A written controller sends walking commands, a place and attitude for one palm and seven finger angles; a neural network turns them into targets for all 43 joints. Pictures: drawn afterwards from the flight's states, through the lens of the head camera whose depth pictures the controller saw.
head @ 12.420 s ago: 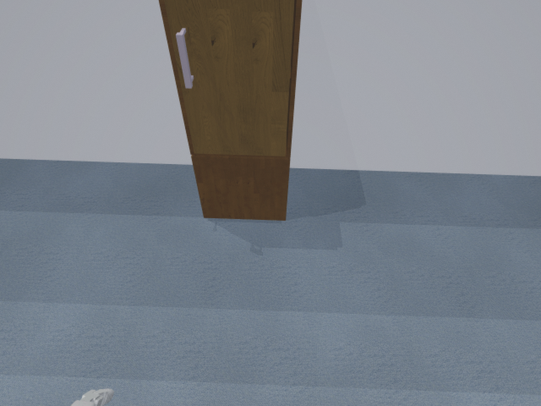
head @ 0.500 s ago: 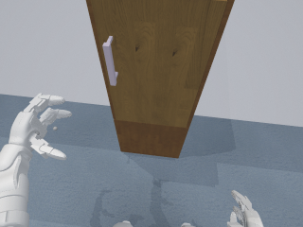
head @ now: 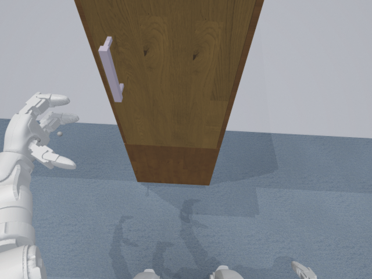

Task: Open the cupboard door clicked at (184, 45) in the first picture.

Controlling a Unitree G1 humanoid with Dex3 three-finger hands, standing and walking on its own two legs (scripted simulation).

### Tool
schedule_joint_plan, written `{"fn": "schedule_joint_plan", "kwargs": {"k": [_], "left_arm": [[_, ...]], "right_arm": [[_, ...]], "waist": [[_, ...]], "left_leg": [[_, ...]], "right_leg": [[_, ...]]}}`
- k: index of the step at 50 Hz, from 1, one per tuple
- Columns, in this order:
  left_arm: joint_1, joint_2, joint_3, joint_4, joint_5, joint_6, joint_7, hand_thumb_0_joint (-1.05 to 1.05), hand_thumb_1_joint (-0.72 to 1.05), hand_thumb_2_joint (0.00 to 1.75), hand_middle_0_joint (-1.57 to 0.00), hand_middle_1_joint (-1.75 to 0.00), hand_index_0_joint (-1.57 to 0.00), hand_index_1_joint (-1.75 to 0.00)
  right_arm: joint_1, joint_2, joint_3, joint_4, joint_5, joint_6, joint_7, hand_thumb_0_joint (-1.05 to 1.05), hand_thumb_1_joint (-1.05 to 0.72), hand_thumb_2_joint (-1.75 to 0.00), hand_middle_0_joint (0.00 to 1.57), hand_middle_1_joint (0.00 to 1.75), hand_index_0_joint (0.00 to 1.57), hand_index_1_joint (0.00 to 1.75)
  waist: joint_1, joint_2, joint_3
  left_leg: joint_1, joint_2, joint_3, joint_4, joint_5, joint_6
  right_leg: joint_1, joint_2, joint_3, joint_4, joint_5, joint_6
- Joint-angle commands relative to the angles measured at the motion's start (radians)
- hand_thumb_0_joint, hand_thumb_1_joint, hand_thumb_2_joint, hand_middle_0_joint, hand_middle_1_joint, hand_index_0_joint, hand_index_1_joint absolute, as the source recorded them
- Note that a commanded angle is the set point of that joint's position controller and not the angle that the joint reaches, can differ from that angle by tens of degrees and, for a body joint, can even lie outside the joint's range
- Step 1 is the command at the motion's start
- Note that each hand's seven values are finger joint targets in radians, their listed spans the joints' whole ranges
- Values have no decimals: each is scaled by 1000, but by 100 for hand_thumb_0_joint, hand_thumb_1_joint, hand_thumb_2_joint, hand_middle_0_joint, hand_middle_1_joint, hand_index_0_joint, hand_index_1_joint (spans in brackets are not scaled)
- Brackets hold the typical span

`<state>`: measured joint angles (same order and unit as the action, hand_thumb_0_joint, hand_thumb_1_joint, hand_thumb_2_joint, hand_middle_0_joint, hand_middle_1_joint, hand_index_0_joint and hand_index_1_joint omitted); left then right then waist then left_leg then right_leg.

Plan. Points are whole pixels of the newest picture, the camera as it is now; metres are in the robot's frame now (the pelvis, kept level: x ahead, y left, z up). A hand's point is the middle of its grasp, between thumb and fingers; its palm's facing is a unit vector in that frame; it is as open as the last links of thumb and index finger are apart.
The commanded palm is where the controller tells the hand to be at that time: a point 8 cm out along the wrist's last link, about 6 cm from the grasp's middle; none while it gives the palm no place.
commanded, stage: move the hooked fingers beside the handle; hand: left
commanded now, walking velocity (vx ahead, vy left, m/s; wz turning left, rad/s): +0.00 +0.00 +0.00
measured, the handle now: (113, 71) +0.59 +0.20 +0.08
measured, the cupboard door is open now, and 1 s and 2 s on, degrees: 0 0 0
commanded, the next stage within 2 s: none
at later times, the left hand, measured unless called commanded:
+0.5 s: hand (72, 106) +0.46 +0.27 +0.09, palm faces -0.04 -1.00 -0.02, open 13.9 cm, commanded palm +0.45 +0.32 +0.08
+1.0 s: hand (78, 83) +0.54 +0.28 +0.08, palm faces -0.05 -1.00 -0.03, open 13.9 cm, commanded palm +0.52 +0.32 +0.08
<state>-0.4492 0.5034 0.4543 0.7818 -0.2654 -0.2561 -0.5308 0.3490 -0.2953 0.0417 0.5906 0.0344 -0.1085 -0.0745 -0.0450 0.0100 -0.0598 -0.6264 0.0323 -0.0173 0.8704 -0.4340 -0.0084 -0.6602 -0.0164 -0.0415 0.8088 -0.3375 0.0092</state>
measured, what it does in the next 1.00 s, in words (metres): stands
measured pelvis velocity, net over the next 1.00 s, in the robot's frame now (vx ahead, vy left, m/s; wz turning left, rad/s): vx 0.00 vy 0.02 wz -0.04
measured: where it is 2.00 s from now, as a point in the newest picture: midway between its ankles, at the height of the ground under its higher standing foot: outside the picture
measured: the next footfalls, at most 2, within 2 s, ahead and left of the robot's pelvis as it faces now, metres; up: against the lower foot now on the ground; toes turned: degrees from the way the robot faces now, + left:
none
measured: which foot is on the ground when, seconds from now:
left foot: down 0.00-1.00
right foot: down 0.00-1.00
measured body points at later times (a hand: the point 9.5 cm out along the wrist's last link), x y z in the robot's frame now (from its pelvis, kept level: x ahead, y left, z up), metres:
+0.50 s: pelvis -0.01 +0.00 -0.01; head +0.10 +0.02 +0.42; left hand +0.45 +0.32 +0.09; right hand +0.03 -0.27 -0.12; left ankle +0.00 +0.12 -0.70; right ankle +0.03 -0.13 -0.70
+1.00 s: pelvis +0.00 +0.02 -0.02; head +0.16 +0.05 +0.40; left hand +0.53 +0.33 +0.09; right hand -0.03 -0.25 -0.11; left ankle +0.00 +0.12 -0.70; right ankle +0.03 -0.13 -0.70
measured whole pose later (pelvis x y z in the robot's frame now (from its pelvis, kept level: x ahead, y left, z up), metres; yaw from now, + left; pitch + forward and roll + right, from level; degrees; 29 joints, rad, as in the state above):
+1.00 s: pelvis +0.00 +0.02 -0.02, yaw -2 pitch +23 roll -4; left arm -1.05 0.84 0.52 1.29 -0.05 -0.28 -0.51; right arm 0.44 -0.29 0.08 0.58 -0.01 0.08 -0.04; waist -0.22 0.01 -0.06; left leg -0.93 0.05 -0.02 1.01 -0.47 0.02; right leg -0.93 0.00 -0.04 0.86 -0.33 0.03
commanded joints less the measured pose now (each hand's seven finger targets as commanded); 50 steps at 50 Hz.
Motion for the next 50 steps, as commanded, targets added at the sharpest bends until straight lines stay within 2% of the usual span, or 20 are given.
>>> {"fn": "schedule_joint_plan", "kwargs": {"k": [1, 3, 4, 6, 11, 14, 16, 17, 21, 24, 25, 27, 29, 30, 35, 38, 43, 45, 46, 50], "left_arm": [[-431, 330, 66, -125, -10, -77, -1, 0, -50, 30, -30, -120, -30, -120], [-467, 358, 77, -77, 1, -83, 1, 0, -50, 30, -30, -120, -30, -120], [-482, 407, 114, -66, 3, -90, 2, 0, -50, 30, -30, -120, -30, -120], [-512, 431, 118, -25, 19, -99, 0, 0, -50, 30, -30, -120, -30, -120], [-590, 415, 79, 26, 35, -118, -14, 0, -50, 30, -30, -120, -30, -120], [-632, 406, 65, 86, 35, -115, -21, 0, -50, 30, -30, -120, -30, -120], [-670, 459, 95, 133, 45, -108, -21, 0, -50, 30, -30, -120, -30, -120], [-684, 443, 74, 153, 51, -104, -22, 0, -50, 30, -30, -120, -30, -120], [-773, 496, 85, 152, 83, -119, -7, 0, -50, 30, -30, -120, -30, -120], [-826, 538, 105, 175, 93, -128, 5, 0, -50, 30, -30, -120, -30, -120], [-860, 541, 94, 171, 101, -130, 3, 0, -50, 30, -30, -120, -30, -120], [-860, 549, 97, 217, 109, -121, 6, 0, -50, 30, -30, -120, -30, -120], [-876, 603, 127, 244, 116, -113, 6, 0, -50, 30, -30, -120, -30, -120], [-889, 613, 123, 245, 126, -108, 3, 0, -50, 30, -30, -120, -30, -120], [-910, 607, 108, 234, 141, -103, 0, 0, -50, 30, -30, -120, -30, -120], [-927, 589, 97, 267, 140, -93, 2, 0, -50, 30, -30, -120, -30, -120], [-977, 647, 111, 309, 171, -71, 14, 0, -50, 30, -30, -120, -30, -120], [-1017, 672, 115, 271, 186, -83, 24, 0, -50, 30, -30, -120, -30, -120], [-1029, 636, 88, 282, 191, -83, 26, 0, -50, 30, -30, -120, -30, -120], [-981, 623, 100, 304, 172, -80, 18, 0, -50, 30, -30, -120, -30, -120]], "right_arm": [[41, -156, -60, -101, -1, -26, -18, 0, -90, -90, 20, 30, 20, 30], [50, -159, -59, -96, -2, -18, -16, 0, -90, -90, 20, 30, 20, 30], [57, -164, -59, -100, -4, -12, -16, 0, -90, -90, 20, 30, 20, 30], [58, -163, -57, -99, -3, -3, -12, 0, -90, -90, 20, 30, 20, 30], [79, -164, -59, -98, -5, 19, -2, 0, -90, -90, 20, 30, 20, 30], [98, -172, -60, -93, -6, 33, -3, 0, -90, -90, 20, 30, 20, 30], [114, -181, -62, -80, -6, 45, -5, 0, -90, -90, 20, 30, 20, 30], [113, -180, -59, -82, -5, 49, -4, 0, -90, -90, 20, 30, 20, 30], [137, -181, -58, -72, -13, 66, -2, 0, -90, -90, 20, 30, 20, 30], [157, -186, -56, -66, -17, 79, -2, 0, -90, -90, 20, 30, 20, 30], [160, -185, -55, -60, -18, 84, -1, 0, -90, -90, 20, 30, 20, 30], [171, -188, -52, -56, -19, 91, 0, 0, -90, -90, 20, 30, 20, 30], [188, -196, -48, -55, -23, 100, -2, 0, -90, -90, 20, 30, 20, 30], [191, -196, -48, -55, -22, 105, -1, 0, -90, -90, 20, 30, 20, 30], [225, -198, -49, -55, -33, 129, 10, 0, -90, -90, 20, 30, 20, 30], [237, -199, -48, -50, -34, 144, 14, 0, -90, -90, 20, 30, 20, 30], [263, -206, -42, -44, -40, 164, 13, 0, -90, -90, 20, 30, 20, 30], [275, -205, -41, -44, -46, 174, 14, 0, -90, -90, 20, 30, 20, 30], [276, -202, -41, -40, -47, 175, 18, 0, -90, -90, 20, 30, 20, 30], [291, -207, -42, -42, -51, 189, 22, 0, -90, -90, 20, 30, 20, 30]], "waist": [[-26, 79, -320], [-28, 74, -335], [-21, 52, -346], [-19, 81, -360], [-40, 110, -396], [-61, 69, -377], [-67, 49, -386], [-71, 72, -370], [-81, 117, -410], [-97, 99, -434], [-100, 142, -453], [-108, 129, -441], [-110, 115, -454], [-110, 144, -471], [-118, 202, -515], [-136, 177, -481], [-157, 180, -459], [-155, 241, -507], [-168, 266, -500], [-168, 219, -518]], "left_leg": [[77, -34, 13, -117, 255, 24], [52, -34, 16, -109, 242, 27], [35, -33, 14, -101, 246, 28], [23, -34, 15, -96, 249, 28], [36, -29, 16, -77, 276, 29], [18, -26, 12, -71, 250, 34], [-5, -23, 8, -65, 242, 35], [-16, -26, 12, -65, 220, 34], [-2, -22, 4, -50, 239, 35], [-12, -19, -4, -36, 250, 38], [-2, -18, -5, -35, 255, 34], [-13, -16, -6, -31, 243, 35], [-30, -15, -10, -25, 263, 38], [-24, -14, -8, -22, 271, 37], [63, -2, -24, -12, 377, 26], [48, 1, -26, -10, 369, 28], [21, 4, -30, 0, 377, 32], [80, 8, -43, 6, 446, 19], [101, 10, -45, 14, 455, 15], [119, 19, -51, 22, 508, 12]], "right_leg": [[197, 36, 28, -70, 214, -32], [206, 34, 36, -67, 204, -29], [222, 36, 40, -59, 208, -33], [223, 34, 43, -51, 219, -32], [186, 41, 36, -31, 244, -32], [146, 45, 31, -32, 212, -31], [146, 43, 35, -32, 209, -26], [129, 40, 38, -35, 190, -25], [99, 44, 35, -19, 187, -27], [92, 50, 33, -8, 188, -28], [81, 48, 32, -5, 188, -27], [63, 49, 30, -9, 174, -25], [78, 53, 28, -2, 194, -28], [73, 51, 30, 0, 202, -25], [17, 58, 11, 8, 235, -28], [-8, 61, 4, 0, 221, -26], [-28, 63, 3, 0, 226, -25], [-54, 64, -5, 14, 241, -29], [-89, 66, -7, 11, 231, -30], [-89, 71, -17, 15, 253, -29]]}}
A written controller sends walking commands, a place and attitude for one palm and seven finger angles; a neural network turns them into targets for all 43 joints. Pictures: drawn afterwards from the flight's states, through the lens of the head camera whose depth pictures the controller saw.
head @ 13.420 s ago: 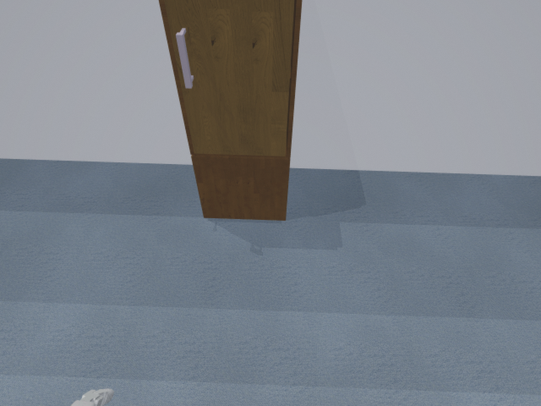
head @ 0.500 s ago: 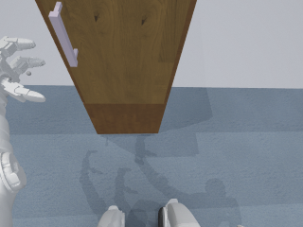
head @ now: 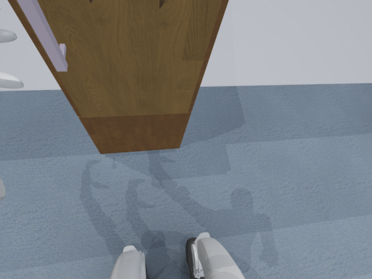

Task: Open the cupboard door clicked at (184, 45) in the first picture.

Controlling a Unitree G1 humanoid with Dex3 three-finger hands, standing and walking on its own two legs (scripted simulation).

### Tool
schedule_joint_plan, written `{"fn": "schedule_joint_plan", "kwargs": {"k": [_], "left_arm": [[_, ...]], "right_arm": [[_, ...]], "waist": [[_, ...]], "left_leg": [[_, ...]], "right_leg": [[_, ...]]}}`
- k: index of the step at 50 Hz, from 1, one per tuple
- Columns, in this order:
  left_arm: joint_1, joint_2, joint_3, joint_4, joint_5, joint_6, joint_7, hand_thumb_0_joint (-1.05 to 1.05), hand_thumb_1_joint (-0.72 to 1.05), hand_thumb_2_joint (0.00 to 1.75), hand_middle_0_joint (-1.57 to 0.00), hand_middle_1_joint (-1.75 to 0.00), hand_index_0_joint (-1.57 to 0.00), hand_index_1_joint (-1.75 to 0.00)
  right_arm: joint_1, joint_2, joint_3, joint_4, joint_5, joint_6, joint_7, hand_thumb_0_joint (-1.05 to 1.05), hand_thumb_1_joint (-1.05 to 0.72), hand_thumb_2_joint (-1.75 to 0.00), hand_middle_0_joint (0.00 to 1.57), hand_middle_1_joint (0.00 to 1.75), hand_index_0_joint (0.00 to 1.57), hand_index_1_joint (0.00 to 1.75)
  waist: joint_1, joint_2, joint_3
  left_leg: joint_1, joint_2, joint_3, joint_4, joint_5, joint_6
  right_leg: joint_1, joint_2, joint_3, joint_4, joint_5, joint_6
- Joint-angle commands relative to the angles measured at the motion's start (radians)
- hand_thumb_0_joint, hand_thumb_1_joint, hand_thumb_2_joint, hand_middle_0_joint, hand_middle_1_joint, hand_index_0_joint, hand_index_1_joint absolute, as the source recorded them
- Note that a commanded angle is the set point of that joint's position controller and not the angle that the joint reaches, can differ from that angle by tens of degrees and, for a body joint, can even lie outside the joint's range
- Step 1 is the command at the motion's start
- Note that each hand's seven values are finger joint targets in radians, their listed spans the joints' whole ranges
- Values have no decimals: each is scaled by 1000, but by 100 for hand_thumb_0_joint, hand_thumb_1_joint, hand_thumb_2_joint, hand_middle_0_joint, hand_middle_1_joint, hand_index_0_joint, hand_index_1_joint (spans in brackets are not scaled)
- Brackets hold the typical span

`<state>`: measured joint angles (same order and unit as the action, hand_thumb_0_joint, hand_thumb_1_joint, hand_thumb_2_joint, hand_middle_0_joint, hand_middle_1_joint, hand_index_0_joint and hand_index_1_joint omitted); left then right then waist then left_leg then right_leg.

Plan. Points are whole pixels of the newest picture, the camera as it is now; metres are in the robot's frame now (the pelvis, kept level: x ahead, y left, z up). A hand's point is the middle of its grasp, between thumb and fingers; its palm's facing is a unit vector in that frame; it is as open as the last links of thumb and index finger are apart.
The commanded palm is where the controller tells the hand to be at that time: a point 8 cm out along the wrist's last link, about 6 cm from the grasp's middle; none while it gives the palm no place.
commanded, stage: move the hooked fingers beside the handle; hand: left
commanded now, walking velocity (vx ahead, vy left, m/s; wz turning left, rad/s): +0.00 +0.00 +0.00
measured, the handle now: (47, 28) +0.58 +0.21 +0.10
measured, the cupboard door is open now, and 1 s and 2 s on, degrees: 0 0 0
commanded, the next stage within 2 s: slide the fingers in behind the handle in 1.12 s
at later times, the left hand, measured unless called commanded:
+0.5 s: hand out of the picture +0.51 +0.29 +0.10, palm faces -0.01 -1.00 +0.00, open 14.0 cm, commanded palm +0.50 +0.32 +0.09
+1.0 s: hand out of the picture +0.52 +0.29 +0.09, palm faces +0.01 -1.00 -0.02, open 13.9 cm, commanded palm +0.51 +0.32 +0.09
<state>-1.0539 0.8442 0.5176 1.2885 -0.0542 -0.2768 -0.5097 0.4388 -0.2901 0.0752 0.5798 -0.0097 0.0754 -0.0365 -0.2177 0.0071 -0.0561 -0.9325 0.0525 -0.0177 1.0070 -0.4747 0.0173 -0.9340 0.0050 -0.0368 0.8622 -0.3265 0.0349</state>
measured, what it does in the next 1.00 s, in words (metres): stands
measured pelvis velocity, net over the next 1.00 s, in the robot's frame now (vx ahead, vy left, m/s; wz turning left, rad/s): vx -0.01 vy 0.00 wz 0.00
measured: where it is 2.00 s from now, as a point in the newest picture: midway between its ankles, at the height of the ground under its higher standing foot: outside the picture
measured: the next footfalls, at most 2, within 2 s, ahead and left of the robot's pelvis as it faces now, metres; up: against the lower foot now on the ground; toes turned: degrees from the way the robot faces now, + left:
none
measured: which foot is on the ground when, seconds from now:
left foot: down 0.00-1.00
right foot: down 0.00-1.00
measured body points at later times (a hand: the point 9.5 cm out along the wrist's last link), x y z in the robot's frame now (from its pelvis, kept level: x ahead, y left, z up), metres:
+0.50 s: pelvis +0.02 +0.00 +0.00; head +0.17 +0.04 +0.43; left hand +0.51 +0.35 +0.10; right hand +0.02 -0.27 -0.09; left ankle -0.01 +0.10 -0.68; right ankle +0.04 -0.15 -0.68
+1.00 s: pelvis -0.01 +0.00 -0.01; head +0.16 +0.03 +0.41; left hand +0.51 +0.34 +0.10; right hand -0.02 -0.27 -0.10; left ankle -0.01 +0.10 -0.68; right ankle +0.04 -0.15 -0.68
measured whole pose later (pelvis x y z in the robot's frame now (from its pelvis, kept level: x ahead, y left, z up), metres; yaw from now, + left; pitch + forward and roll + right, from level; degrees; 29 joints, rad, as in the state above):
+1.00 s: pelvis -0.01 +0.00 -0.01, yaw +0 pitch +23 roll -5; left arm -1.06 0.89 0.53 1.32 -0.06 -0.26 -0.53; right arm 0.42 -0.29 0.10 0.55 0.00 0.10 -0.03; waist -0.22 0.01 -0.05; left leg -0.97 0.06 -0.03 1.05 -0.48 0.01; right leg -0.97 0.02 -0.05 0.89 -0.33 0.03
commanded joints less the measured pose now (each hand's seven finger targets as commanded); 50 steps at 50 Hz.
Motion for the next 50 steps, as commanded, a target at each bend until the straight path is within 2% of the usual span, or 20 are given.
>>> {"fn": "schedule_joint_plan", "kwargs": {"k": [1, 4, 8, 11, 14, 18, 21, 24, 25, 27, 30, 31, 33, 36, 37, 40, 43, 48, 49, 50], "left_arm": [[-365, 291, 46, -196, -40, -54, -8, 0, -50, 30, -30, -120, -30, -120], [-313, 310, 76, -233, -43, -51, -16, 0, -50, 30, -30, -120, -30, -120], [-308, 311, 76, -269, -43, -50, -6, 0, -50, 30, -30, -120, -30, -120], [-321, 367, 125, -314, -49, -67, 3, 0, -50, 30, -30, -120, -30, -120], [-308, 353, 121, -340, -55, -80, -3, 0, -50, 30, -30, -120, -30, -120], [-244, 302, 85, -293, -64, -56, -27, 0, -50, 30, -30, -120, -30, -120], [-243, 213, 18, -265, -80, -36, -54, 0, -50, 30, -30, -120, -30, -120], [-252, 222, 34, -257, -95, -38, -58, 0, -50, 30, -30, -120, -30, -120], [-282, 256, 49, -283, -91, -46, -53, 0, -50, 30, -30, -120, -30, -120], [-301, 221, 29, -306, -90, -62, -42, 0, -50, 30, -30, -120, -30, -120], [-332, 291, 71, -298, -79, -81, -18, 0, -50, 30, -30, -120, -30, -120], [-348, 253, 37, -284, -73, -78, -14, 0, -50, 30, -30, -120, -30, -120], [-384, 270, 30, -282, -54, -79, -2, 0, -50, 30, -30, -120, -30, -120], [-387, 290, 40, -298, -41, -85, 11, 0, -50, 30, -30, -120, -30, -120], [-378, 292, 45, -288, -43, -82, 12, 0, -50, 30, -30, -120, -30, -120], [-359, 332, 75, -248, -52, -67, -3, 0, -50, 30, -30, -120, -30, -120], [-342, 315, 44, -183, -44, -36, -11, 0, -50, 30, -30, -120, -30, -120], [-389, 357, 45, -166, -25, -44, -10, 0, -50, 30, -30, -120, -30, -120], [-407, 353, 47, -194, -32, -60, -13, 0, -50, 30, -30, -120, -30, -120], [-427, 376, 59, -209, -31, -68, -14, 0, -50, 30, -30, -120, -30, -120]], "right_arm": [[202, -213, -76, -35, -7, 9, -14, 0, -90, -90, 20, 30, 20, 30], [210, -212, -80, -50, -9, 20, -7, 0, -90, -90, 20, 30, 20, 30], [199, -206, -81, -59, -7, 35, 3, 0, -90, -90, 20, 30, 20, 30], [199, -208, -86, -64, -9, 34, 4, 0, -90, -90, 20, 30, 20, 30], [195, -205, -87, -62, -9, 34, 7, 0, -90, -90, 20, 30, 20, 30], [188, -204, -87, -58, -3, 40, 11, 0, -90, -90, 20, 30, 20, 30], [180, -199, -85, -55, 1, 44, 9, 0, -90, -90, 20, 30, 20, 30], [174, -203, -83, -61, 0, 43, 3, 0, -90, -90, 20, 30, 20, 30], [170, -203, -84, -59, 0, 43, 2, 0, -90, -90, 20, 30, 20, 30], [167, -197, -86, -57, -2, 39, 4, 0, -90, -90, 20, 30, 20, 30], [158, -202, -82, -56, -3, 36, 0, 0, -90, -90, 20, 30, 20, 30], [150, -194, -77, -55, -1, 34, 1, 0, -90, -90, 20, 30, 20, 30], [146, -194, -74, -51, 0, 30, -2, 0, -90, -90, 20, 30, 20, 30], [155, -195, -74, -50, -2, 25, -4, 0, -90, -90, 20, 30, 20, 30], [156, -196, -75, -47, -1, 25, -5, 0, -90, -90, 20, 30, 20, 30], [154, -201, -69, -55, 1, 21, -7, 0, -90, -90, 20, 30, 20, 30], [148, -200, -60, -62, 8, 21, -9, 0, -90, -90, 20, 30, 20, 30], [162, -206, -53, -60, 9, 14, -17, 0, -90, -90, 20, 30, 20, 30], [164, -206, -55, -62, 6, 11, -19, 0, -90, -90, 20, 30, 20, 30], [173, -209, -56, -54, 5, 11, -20, 0, -90, -90, 20, 30, 20, 30]], "waist": [[9, 218, -527], [33, 251, -576], [28, 235, -540], [38, 250, -573], [42, 294, -590], [35, 232, -540], [19, 235, -502], [15, 194, -476], [23, 222, -496], [18, 240, -509], [22, 215, -503], [11, 237, -495], [9, 256, -475], [18, 291, -558], [12, 249, -550], [24, 233, -553], [5, 169, -459], [-8, 166, -443], [-4, 216, -468], [-6, 213, -507]], "left_leg": [[411, -4, -46, -112, 551, -12], [445, -2, -46, -101, 646, -17], [415, -2, -35, -101, 614, -10], [421, -4, -37, -98, 640, -11], [457, -3, -33, -85, 689, -15], [429, -4, -32, -93, 658, -6], [437, -4, -32, -93, 653, -7], [392, -9, -27, -95, 594, 2], [401, -10, -31, -96, 596, -3], [421, -10, -31, -90, 597, -7], [378, -12, -34, -89, 543, -5], [365, -16, -25, -86, 509, -2], [353, -17, -29, -93, 459, -2], [416, -15, -41, -86, 523, -11], [401, -12, -39, -84, 521, -6], [347, -17, -32, -88, 479, -1], [252, -20, -18, -100, 378, 14], [210, -17, -23, -97, 319, 18], [244, -17, -24, -93, 347, 15], [271, -13, -32, -90, 368, 12]], "right_leg": [[201, 50, -20, -37, 256, -54], [218, 54, -22, -23, 307, -60], [229, 57, -19, -33, 314, -53], [272, 60, -17, -24, 349, -57], [262, 62, -14, -19, 371, -61], [269, 63, -18, -35, 365, -52], [225, 63, -24, -39, 347, -51], [242, 62, -21, -36, 343, -56], [247, 59, -19, -34, 341, -55], [227, 59, -19, -31, 329, -55], [246, 59, -14, -23, 310, -57], [236, 58, -10, -25, 295, -55], [221, 55, -12, -29, 248, -55], [217, 54, -14, -20, 264, -58], [231, 54, -14, -23, 277, -54], [275, 54, -9, -19, 282, -55], [275, 52, -4, -38, 238, -47], [243, 53, -1, -34, 177, -48], [226, 53, -1, -27, 186, -54], [222, 53, -5, -21, 190, -52]]}}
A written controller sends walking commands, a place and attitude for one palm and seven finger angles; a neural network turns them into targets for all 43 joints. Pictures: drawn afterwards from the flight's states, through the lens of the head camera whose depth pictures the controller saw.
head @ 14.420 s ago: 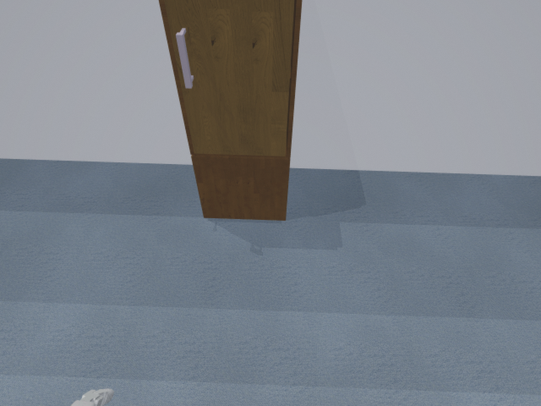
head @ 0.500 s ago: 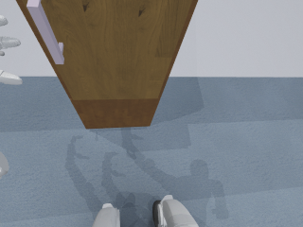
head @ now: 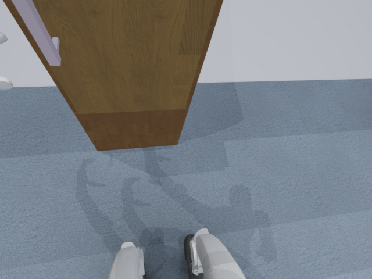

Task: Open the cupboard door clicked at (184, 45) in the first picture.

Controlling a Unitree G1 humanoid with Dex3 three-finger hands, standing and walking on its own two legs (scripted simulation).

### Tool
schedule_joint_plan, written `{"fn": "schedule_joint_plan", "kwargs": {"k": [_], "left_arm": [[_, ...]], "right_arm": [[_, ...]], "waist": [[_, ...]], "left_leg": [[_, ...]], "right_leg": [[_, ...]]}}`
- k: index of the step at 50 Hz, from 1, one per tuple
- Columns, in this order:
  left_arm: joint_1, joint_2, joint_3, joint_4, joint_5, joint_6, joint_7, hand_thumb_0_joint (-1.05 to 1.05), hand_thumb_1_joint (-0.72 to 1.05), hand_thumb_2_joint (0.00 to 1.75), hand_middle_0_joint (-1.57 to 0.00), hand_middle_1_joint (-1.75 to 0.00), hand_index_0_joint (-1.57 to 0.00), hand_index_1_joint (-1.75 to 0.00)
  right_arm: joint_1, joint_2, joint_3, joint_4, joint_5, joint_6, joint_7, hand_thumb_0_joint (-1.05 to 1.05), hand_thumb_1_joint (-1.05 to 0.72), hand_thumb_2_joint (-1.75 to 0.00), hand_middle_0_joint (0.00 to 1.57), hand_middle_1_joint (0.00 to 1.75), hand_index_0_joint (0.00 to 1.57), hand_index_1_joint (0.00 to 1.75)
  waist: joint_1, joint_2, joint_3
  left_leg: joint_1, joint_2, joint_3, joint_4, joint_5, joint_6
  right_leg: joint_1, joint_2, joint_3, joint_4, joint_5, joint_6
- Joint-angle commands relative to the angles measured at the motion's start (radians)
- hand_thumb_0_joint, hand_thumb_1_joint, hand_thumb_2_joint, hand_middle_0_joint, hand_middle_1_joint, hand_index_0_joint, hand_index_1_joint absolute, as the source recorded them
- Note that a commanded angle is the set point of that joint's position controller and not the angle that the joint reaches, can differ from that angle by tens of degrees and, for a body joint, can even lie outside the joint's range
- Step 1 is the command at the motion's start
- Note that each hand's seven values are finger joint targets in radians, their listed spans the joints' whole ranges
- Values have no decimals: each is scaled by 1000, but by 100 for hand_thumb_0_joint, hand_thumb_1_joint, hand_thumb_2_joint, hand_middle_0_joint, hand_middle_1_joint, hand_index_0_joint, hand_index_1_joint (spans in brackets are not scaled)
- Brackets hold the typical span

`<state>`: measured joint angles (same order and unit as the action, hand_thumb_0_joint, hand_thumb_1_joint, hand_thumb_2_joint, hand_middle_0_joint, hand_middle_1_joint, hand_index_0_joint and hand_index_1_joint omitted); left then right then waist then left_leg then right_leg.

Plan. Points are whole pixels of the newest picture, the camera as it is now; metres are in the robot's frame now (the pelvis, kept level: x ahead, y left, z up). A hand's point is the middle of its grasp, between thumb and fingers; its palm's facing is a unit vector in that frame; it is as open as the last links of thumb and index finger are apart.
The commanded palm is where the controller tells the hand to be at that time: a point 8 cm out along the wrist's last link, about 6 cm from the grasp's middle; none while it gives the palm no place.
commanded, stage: move the hooked fingers beside the handle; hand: left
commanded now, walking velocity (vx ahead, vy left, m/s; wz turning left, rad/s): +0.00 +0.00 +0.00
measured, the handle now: (39, 20) +0.58 +0.21 +0.11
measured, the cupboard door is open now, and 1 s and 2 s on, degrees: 0 0 0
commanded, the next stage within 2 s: slide the fingers in behind the handle in 0.12 s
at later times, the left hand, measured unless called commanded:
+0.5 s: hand (6, 45) +0.54 +0.26 +0.10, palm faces -0.02 -1.00 -0.01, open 13.9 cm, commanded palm +0.52 +0.29 +0.10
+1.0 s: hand (28, 51) +0.53 +0.23 +0.09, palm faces -0.01 -1.00 -0.02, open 13.9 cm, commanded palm +0.51 +0.27 +0.10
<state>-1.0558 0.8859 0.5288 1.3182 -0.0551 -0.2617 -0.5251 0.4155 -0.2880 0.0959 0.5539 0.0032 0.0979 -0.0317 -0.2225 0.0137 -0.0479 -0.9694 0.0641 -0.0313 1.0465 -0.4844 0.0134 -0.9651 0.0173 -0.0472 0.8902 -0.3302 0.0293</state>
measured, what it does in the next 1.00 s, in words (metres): stands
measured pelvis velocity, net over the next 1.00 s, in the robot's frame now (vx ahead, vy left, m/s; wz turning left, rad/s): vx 0.01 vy -0.01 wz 0.01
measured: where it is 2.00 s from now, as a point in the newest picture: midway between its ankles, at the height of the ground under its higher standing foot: outside the picture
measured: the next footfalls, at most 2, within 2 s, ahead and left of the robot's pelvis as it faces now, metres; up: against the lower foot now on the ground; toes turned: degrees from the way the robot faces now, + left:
none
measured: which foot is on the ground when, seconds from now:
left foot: down 0.00-1.00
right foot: down 0.00-1.00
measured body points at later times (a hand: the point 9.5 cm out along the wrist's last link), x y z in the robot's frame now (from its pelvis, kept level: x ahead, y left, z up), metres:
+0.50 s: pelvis +0.02 +0.01 +0.00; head +0.17 +0.04 +0.43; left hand +0.53 +0.32 +0.10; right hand +0.00 -0.26 -0.09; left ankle +0.00 +0.10 -0.67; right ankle +0.05 -0.15 -0.67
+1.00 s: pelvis +0.01 -0.01 +0.01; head +0.16 +0.02 +0.43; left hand +0.52 +0.28 +0.10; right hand +0.02 -0.28 -0.09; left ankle +0.00 +0.10 -0.67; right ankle +0.05 -0.15 -0.67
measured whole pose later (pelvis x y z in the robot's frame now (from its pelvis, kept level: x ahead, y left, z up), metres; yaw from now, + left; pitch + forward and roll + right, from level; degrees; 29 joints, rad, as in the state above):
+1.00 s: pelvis +0.01 -0.01 +0.01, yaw +1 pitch +22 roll -4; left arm -0.95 0.65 0.45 1.17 -0.09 -0.31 -0.39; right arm 0.40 -0.28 0.05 0.57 -0.01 0.09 -0.01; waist -0.19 0.02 -0.08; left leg -0.90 0.06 -0.03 1.00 -0.49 0.00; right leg -0.91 0.02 -0.05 0.88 -0.35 0.02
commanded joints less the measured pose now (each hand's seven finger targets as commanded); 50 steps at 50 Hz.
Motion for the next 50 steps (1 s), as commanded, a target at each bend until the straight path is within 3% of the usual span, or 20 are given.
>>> {"fn": "schedule_joint_plan", "kwargs": {"k": [1, 2, 5, 8, 10, 15, 18, 21, 25, 29, 30, 32, 35, 36, 39, 42, 43, 45, 48, 50], "left_arm": [[-428, 304, 25, -236, -31, -87, -4, 0, -50, 30, -30, -120, -30, -120], [-436, 319, 41, -245, -36, -91, -6, 0, -50, 30, -30, -120, -30, -120], [-437, 325, 45, -232, -38, -83, -17, 0, -50, 30, -30, -120, -30, -120], [-425, 279, 13, -239, -32, -59, -12, 0, -50, 30, -30, -120, -30, -120], [-410, 313, 43, -273, -28, -58, -2, 0, -50, 30, -30, -120, -30, -120], [-372, 241, 37, -354, -51, -68, 25, 0, -50, 30, -30, -120, -30, -120], [-352, 194, 14, -339, -56, -55, 45, 0, -50, 30, -30, -120, -30, -120], [-337, 166, 0, -336, -46, -48, 68, 0, -50, 30, -30, -120, -30, -120], [-304, 124, -12, -406, -50, -68, 94, 0, -50, 30, -30, -120, -30, -120], [-293, 124, 12, -329, -66, -74, 109, 0, -50, 30, -30, -120, -30, -120], [-297, 156, 31, -322, -62, -75, 113, 0, -50, 30, -30, -120, -30, -120], [-304, 140, 7, -336, -48, -84, 114, 0, -50, 30, -30, -120, -30, -120], [-312, 108, -11, -400, -44, -119, 118, 0, -50, 30, -30, -120, -30, -120], [-299, 109, -6, -401, -47, -126, 117, 0, -50, 30, -30, -120, -30, -120], [-298, 26, -40, -364, -83, -119, 104, 0, -50, 30, -30, -120, -30, -120], [-330, 47, -40, -326, -75, -94, 107, 0, -50, 30, -30, -120, -30, -120], [-316, 74, -22, -318, -66, -88, 115, 0, -50, 30, -30, -120, -30, -120], [-342, 90, -17, -382, -52, -106, 130, 0, -50, 30, -30, -120, -30, -120], [-324, 20, -64, -372, -53, -117, 145, 0, -50, 30, -30, -120, -30, -120], [-361, 52, -35, -372, -60, -126, 151, 0, -50, 30, -30, -120, -30, -120]], "right_arm": [[197, -210, -78, -24, -9, -13, -22, 0, -90, -90, 20, 30, 20, 30], [203, -213, -79, -18, -12, -14, -22, 0, -90, -90, 20, 30, 20, 30], [211, -217, -78, -14, -11, -12, -20, 0, -90, -90, 20, 30, 20, 30], [220, -214, -79, -7, -16, -10, -16, 0, -90, -90, 20, 30, 20, 30], [227, -217, -82, -11, -18, -4, -15, 0, -90, -90, 20, 30, 20, 30], [233, -210, -96, -14, -24, 1, 2, 0, -90, -90, 20, 30, 20, 30], [227, -204, -97, -12, -23, 6, 7, 0, -90, -90, 20, 30, 20, 30], [228, -197, -99, -15, -24, 7, 10, 0, -90, -90, 20, 30, 20, 30], [223, -188, -105, -25, -25, 7, 17, 0, -90, -90, 20, 30, 20, 30], [209, -189, -103, -30, -21, 7, 15, 0, -90, -90, 20, 30, 20, 30], [206, -189, -101, -33, -20, 7, 13, 0, -90, -90, 20, 30, 20, 30], [199, -184, -100, -37, -19, 4, 12, 0, -90, -90, 20, 30, 20, 30], [202, -177, -109, -32, -22, 1, 13, 0, -90, -90, 20, 30, 20, 30], [200, -178, -109, -30, -23, 1, 13, 0, -90, -90, 20, 30, 20, 30], [194, -177, -111, -23, -20, -3, 11, 0, -90, -90, 20, 30, 20, 30], [186, -179, -108, -13, -16, -4, 5, 0, -90, -90, 20, 30, 20, 30], [188, -180, -107, -15, -16, -5, 5, 0, -90, -90, 20, 30, 20, 30], [190, -176, -110, -14, -20, -9, 4, 0, -90, -90, 20, 30, 20, 30], [177, -168, -109, -17, -20, -12, 9, 0, -90, -90, 20, 30, 20, 30], [179, -173, -110, -12, -20, -15, 7, 0, -90, -90, 20, 30, 20, 30]], "waist": [[-7, 245, -526], [-8, 223, -539], [-1, 264, -565], [-7, 266, -547], [10, 305, -587], [19, 315, -614], [10, 264, -549], [15, 272, -528], [30, 293, -580], [16, 146, -484], [24, 143, -493], [26, 174, -495], [28, 220, -577], [37, 220, -574], [14, 173, -539], [7, 147, -503], [21, 146, -508], [29, 202, -562], [18, 180, -527], [15, 168, -534]], "left_leg": [[329, -25, -16, -123, 384, 13], [329, -22, -21, -118, 394, 13], [364, -21, -31, -119, 414, 6], [385, -18, -38, -120, 450, 4], [433, -15, -44, -116, 525, -8], [524, -6, -53, -114, 643, -26], [478, -8, -45, -128, 593, -16], [475, -12, -39, -135, 597, -14], [533, -9, -37, -132, 696, -24], [382, -23, -13, -145, 522, 7], [352, -26, -6, -151, 500, 8], [346, -31, 1, -152, 486, 9], [445, -26, -7, -135, 582, 1], [458, -24, -14, -137, 603, -5], [441, -26, -9, -137, 563, 5], [364, -34, 1, -146, 466, 12], [345, -37, 2, -149, 448, 13], [401, -36, -5, -146, 504, 7], [394, -36, 2, -145, 486, 8], [367, -37, 4, -146, 447, 11]], "right_leg": [[227, 41, 7, -49, 187, -47], [230, 41, 3, -45, 190, -46], [208, 43, -4, -40, 183, -49], [184, 42, -13, -43, 196, -47], [173, 43, -18, -35, 222, -50], [160, 52, -30, -44, 252, -53], [181, 53, -30, -56, 252, -49], [195, 51, -27, -59, 267, -50], [219, 52, -24, -55, 318, -51], [295, 51, -11, -64, 319, -48], [333, 48, -4, -62, 332, -46], [338, 42, 2, -58, 333, -47], [315, 44, 3, -49, 366, -47], [315, 43, -1, -49, 364, -49], [305, 46, -3, -58, 351, -48], [327, 39, 7, -66, 327, -41], [345, 37, 9, -65, 322, -43], [342, 34, 9, -55, 349, -46], [324, 37, 10, -65, 331, -42], [347, 36, 15, -64, 325, -42]]}}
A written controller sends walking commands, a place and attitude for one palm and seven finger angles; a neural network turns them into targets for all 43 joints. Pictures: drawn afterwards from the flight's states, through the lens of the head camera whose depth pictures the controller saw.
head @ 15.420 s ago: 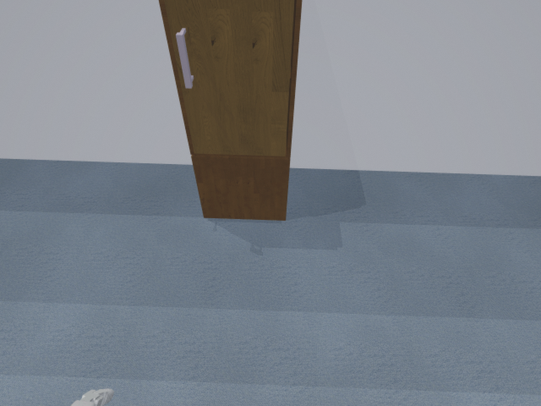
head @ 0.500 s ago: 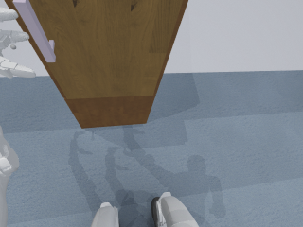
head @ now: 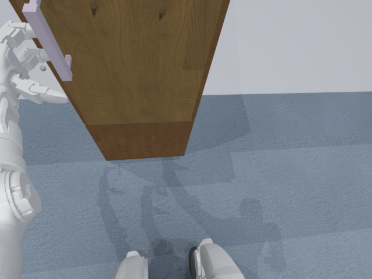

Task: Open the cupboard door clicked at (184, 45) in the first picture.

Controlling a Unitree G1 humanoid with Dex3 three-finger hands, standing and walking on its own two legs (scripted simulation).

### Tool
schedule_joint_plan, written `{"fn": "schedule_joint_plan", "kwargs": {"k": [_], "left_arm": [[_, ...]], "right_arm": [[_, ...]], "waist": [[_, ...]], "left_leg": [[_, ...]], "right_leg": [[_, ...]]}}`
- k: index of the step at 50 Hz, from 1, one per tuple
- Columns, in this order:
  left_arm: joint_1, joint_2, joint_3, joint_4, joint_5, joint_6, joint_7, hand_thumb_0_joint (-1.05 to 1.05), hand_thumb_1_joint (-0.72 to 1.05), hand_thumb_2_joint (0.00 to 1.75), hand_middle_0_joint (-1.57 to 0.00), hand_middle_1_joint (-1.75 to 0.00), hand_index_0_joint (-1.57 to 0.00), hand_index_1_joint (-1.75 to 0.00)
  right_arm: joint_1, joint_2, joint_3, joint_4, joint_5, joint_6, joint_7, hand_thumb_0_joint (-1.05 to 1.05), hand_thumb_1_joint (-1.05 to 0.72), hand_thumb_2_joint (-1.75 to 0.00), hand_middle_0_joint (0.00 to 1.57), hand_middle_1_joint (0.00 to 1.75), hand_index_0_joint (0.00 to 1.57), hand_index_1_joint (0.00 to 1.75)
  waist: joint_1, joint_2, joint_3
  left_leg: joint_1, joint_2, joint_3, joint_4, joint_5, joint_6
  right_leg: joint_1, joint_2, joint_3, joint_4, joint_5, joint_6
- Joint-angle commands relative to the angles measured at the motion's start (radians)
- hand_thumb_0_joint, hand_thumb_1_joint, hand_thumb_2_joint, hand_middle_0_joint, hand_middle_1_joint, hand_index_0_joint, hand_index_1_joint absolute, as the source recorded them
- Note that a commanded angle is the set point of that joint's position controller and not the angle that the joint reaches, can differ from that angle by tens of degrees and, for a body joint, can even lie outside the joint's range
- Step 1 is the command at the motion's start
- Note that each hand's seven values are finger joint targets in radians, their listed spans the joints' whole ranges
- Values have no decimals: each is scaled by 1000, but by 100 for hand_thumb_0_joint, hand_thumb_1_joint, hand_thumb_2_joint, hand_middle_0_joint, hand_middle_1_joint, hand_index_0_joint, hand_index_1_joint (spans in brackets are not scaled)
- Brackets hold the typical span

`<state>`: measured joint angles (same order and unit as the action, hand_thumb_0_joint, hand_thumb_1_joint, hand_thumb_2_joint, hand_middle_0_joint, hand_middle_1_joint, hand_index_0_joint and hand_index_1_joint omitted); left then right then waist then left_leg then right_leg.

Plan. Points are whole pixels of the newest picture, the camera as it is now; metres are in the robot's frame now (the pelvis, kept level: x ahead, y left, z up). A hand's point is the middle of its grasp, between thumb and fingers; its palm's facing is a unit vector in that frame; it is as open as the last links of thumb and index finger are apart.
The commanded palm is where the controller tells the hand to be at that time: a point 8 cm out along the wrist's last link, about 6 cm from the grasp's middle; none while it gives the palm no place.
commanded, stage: slide the fingers in behind the handle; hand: left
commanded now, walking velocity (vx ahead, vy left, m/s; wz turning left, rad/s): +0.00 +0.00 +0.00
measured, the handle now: (53, 40) +0.57 +0.22 +0.10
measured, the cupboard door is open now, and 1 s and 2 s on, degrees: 0 0 2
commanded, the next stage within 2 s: close the thumb around the handle in 0.82 s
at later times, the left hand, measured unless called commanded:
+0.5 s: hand (62, 66) +0.52 +0.20 +0.09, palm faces -0.02 -1.00 +0.00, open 13.9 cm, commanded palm +0.50 +0.25 +0.09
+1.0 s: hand (57, 66) +0.52 +0.21 +0.09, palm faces -0.02 -1.00 +0.00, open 13.9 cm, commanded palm +0.50 +0.25 +0.09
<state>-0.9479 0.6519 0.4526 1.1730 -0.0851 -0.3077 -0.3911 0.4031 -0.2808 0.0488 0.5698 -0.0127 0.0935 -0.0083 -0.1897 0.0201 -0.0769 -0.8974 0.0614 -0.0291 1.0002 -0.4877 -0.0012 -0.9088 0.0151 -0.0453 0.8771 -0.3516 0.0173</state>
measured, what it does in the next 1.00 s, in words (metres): stands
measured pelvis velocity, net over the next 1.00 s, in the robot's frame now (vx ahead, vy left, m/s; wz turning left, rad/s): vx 0.00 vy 0.01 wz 0.00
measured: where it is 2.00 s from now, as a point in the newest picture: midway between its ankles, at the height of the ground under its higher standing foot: outside the picture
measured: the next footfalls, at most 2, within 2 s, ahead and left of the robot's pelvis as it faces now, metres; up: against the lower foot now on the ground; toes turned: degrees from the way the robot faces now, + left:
none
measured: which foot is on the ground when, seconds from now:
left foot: down 0.00-1.00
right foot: down 0.00-1.00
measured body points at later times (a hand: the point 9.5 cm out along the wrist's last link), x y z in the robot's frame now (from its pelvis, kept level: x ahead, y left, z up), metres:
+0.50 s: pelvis -0.01 +0.00 +0.00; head +0.13 +0.02 +0.43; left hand +0.52 +0.25 +0.09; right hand -0.02 -0.26 -0.11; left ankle -0.02 +0.11 -0.68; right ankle +0.03 -0.14 -0.68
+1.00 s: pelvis +0.00 +0.01 +0.00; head +0.13 +0.03 +0.43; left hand +0.51 +0.26 +0.09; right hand -0.01 -0.26 -0.10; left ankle -0.02 +0.11 -0.68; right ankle +0.03 -0.14 -0.68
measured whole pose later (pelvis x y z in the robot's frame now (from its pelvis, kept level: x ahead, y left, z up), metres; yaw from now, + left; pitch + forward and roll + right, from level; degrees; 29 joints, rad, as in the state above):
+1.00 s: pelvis +0.00 +0.01 +0.00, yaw +0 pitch +22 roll -4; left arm -0.97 0.56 0.41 1.19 -0.09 -0.35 -0.32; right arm 0.41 -0.28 0.04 0.60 -0.02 0.07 0.00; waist -0.18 0.02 -0.09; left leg -0.90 0.05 -0.02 1.00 -0.48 0.01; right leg -0.91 0.00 -0.04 0.89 -0.35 0.03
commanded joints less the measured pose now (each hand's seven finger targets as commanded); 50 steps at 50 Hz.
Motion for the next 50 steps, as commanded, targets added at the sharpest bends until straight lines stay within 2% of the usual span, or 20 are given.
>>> {"fn": "schedule_joint_plan", "kwargs": {"k": [1, 3, 4, 8, 11, 15, 19, 22, 24, 28, 30, 33, 34, 37, 38, 40, 42, 44, 47, 50], "left_arm": [[-455, 295, 52, -209, -29, -77, 19, 0, -50, 30, -30, -120, -30, -120], [-440, 277, 36, -175, -25, -65, 23, 0, -50, 30, -30, -120, -30, -120], [-453, 278, 34, -182, -21, -70, 25, 0, -50, 30, -30, -120, -30, -120], [-471, 274, 19, -189, 0, -69, 42, 0, -50, 30, -30, -120, -30, -120], [-498, 249, 14, -188, -14, -81, 49, 0, -50, 30, -30, -120, -30, -120], [-485, 244, 25, -200, -16, -88, 57, 0, -50, 30, -30, -120, -30, -120], [-447, 160, -21, -206, -11, -84, 78, 0, -50, 30, -30, -120, -30, -120], [-451, 201, 14, -166, -8, -70, 101, 0, -50, 30, -30, -120, -30, -120], [-479, 260, 55, -203, 1, -86, 115, 0, -50, 30, -30, -120, -30, -120], [-453, 218, 21, -236, 14, -117, 120, 0, -50, 30, -30, -120, -30, -120], [-428, 225, 33, -229, 8, -123, 112, 0, -50, 30, -30, -120, -30, -120], [-401, 176, -1, -181, -8, -96, 87, 0, -50, 30, -30, -120, -30, -120], [-408, 192, 16, -166, -12, -90, 84, 0, -50, 30, -30, -120, -30, -120], [-461, 180, -19, -140, -6, -72, 75, 0, -50, 30, -30, -120, -30, -120], [-485, 202, -3, -163, -8, -78, 79, 0, -50, 30, -30, -120, -30, -120], [-517, 206, 1, -214, -11, -106, 79, 0, -50, 30, -30, -120, -30, -120], [-506, 164, -19, -237, -19, -127, 78, 0, -50, 30, -30, -120, -30, -120], [-491, 141, -26, -248, -30, -135, 75, 0, -50, 30, -30, -120, -30, -120], [-453, 158, -10, -184, -26, -99, 77, 0, -44, 32, -30, -121, -30, -121], [-480, 167, -22, -196, -4, -77, 93, 0, -28, 40, -32, -122, -32, -122]], "right_arm": [[194, -181, -63, -29, -3, -11, -17, 0, -90, -90, 20, 30, 20, 30], [189, -179, -60, -30, 0, -14, -17, 0, -90, -90, 20, 30, 20, 30], [192, -179, -58, -31, -3, -16, -18, 0, -90, -90, 20, 30, 20, 30], [195, -179, -60, -27, -5, -21, -17, 0, -90, -90, 20, 30, 20, 30], [200, -179, -62, -18, -6, -26, -16, 0, -90, -90, 20, 30, 20, 30], [205, -179, -64, -15, -10, -30, -13, 0, -90, -90, 20, 30, 20, 30], [210, -173, -66, -22, -14, -28, -4, 0, -90, -90, 20, 30, 20, 30], [209, -177, -68, -17, -10, -26, -6, 0, -90, -90, 20, 30, 20, 30], [209, -179, -66, -24, -13, -29, -8, 0, -90, -90, 20, 30, 20, 30], [201, -166, -67, -29, -14, -33, -1, 0, -90, -90, 20, 30, 20, 30], [202, -171, -70, -28, -13, -30, -2, 0, -90, -90, 20, 30, 20, 30], [195, -172, -69, -29, -5, -27, -3, 0, -90, -90, 20, 30, 20, 30], [200, -176, -69, -28, -6, -26, -7, 0, -90, -90, 20, 30, 20, 30], [195, -178, -65, -18, -4, -29, -13, 0, -90, -90, 20, 30, 20, 30], [200, -181, -67, -15, -6, -31, -15, 0, -90, -90, 20, 30, 20, 30], [202, -179, -68, -11, -11, -39, -17, 0, -90, -90, 20, 30, 20, 30], [199, -174, -70, -7, -15, -43, -12, 0, -90, -90, 20, 30, 20, 30], [204, -176, -74, -3, -19, -44, -8, 0, -90, -90, 20, 30, 20, 30], [202, -180, -73, 3, -13, -35, -7, 0, -90, -90, 20, 30, 20, 30], [199, -176, -69, -4, -13, -31, -7, 0, -90, -90, 20, 30, 20, 30]], "waist": [[-12, 155, -511], [-17, 131, -478], [-13, 160, -477], [-17, 164, -490], [-27, 159, -506], [-11, 174, -535], [-11, 174, -507], [-14, 106, -461], [-1, 120, -488], [4, 169, -519], [6, 142, -531], [-1, 125, -480], [1, 122, -467], [-28, 107, -410], [-28, 89, -427], [-22, 146, -502], [-13, 202, -536], [-16, 195, -554], [-14, 134, -505], [-12, 184, -483]], "left_leg": [[286, -37, 1, -102, 447, 25], [257, -39, 7, -107, 413, 29], [260, -41, 3, -108, 413, 29], [274, -38, 1, -110, 401, 28], [302, -35, -8, -109, 412, 24], [323, -34, -10, -110, 446, 18], [347, -33, -13, -117, 470, 17], [276, -37, -4, -123, 395, 24], [267, -40, -1, -122, 391, 26], [315, -38, 3, -116, 456, 19], [325, -36, 0, -113, 474, 19], [289, -40, 8, -128, 425, 20], [287, -40, 5, -128, 419, 23], [250, -40, 3, -131, 351, 27], [257, -38, -3, -132, 348, 28], [321, -38, -12, -120, 410, 20], [389, -35, -19, -108, 479, 7], [425, -29, -28, -99, 537, 3], [352, -32, -21, -109, 480, 11], [348, -34, -20, -116, 485, 10]], "right_leg": [[305, 38, 13, -49, 348, -33], [300, 37, 15, -56, 327, -29], [296, 35, 15, -53, 323, -34], [271, 33, 14, -55, 296, -31], [255, 36, 8, -54, 287, -31], [260, 35, 4, -46, 306, -34], [227, 39, -7, -49, 299, -38], [253, 36, 3, -61, 274, -31], [284, 35, 10, -54, 284, -34], [285, 35, 9, -44, 331, -34], [291, 36, 9, -44, 344, -34], [294, 36, 6, -55, 324, -33], [288, 35, 7, -57, 313, -37], [248, 33, 10, -68, 258, -30], [255, 33, 9, -68, 252, -29], [245, 32, 8, -53, 281, -34], [213, 34, -1, -43, 293, -39], [200, 38, -9, -36, 309, -41], [227, 36, -7, -45, 305, -34], [211, 32, -8, -42, 302, -36]]}}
